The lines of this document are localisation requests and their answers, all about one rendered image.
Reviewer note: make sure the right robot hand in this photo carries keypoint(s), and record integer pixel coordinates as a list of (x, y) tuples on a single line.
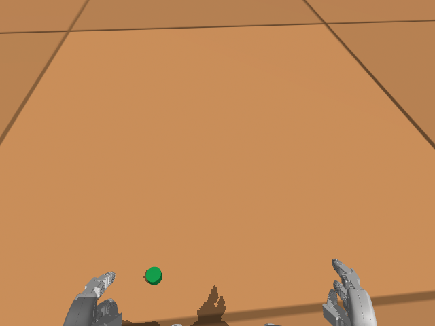
[(356, 300)]

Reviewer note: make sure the tin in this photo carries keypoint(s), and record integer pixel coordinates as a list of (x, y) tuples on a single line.
[(154, 275)]

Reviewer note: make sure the left robot hand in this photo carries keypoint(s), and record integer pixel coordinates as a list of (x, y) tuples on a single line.
[(84, 310)]

